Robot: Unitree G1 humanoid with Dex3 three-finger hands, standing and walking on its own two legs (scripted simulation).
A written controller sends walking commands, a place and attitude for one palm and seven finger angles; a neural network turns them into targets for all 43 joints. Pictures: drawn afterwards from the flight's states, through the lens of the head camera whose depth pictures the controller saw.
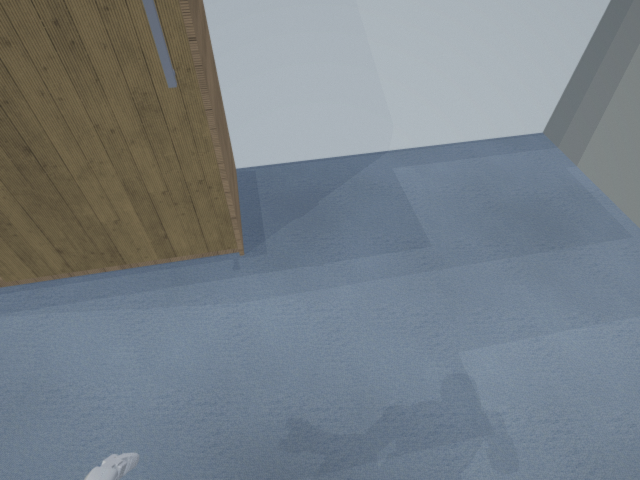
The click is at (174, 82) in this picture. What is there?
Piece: wardrobe's sliding door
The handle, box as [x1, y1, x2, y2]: [142, 0, 176, 87]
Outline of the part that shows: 142,0 168,86 176,86 174,71 170,63 153,0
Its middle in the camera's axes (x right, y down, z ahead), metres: -0.38 -0.48 +0.89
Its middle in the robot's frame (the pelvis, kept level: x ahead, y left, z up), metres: +0.98 +0.43 +0.12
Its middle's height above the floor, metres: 0.89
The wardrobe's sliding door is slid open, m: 0.00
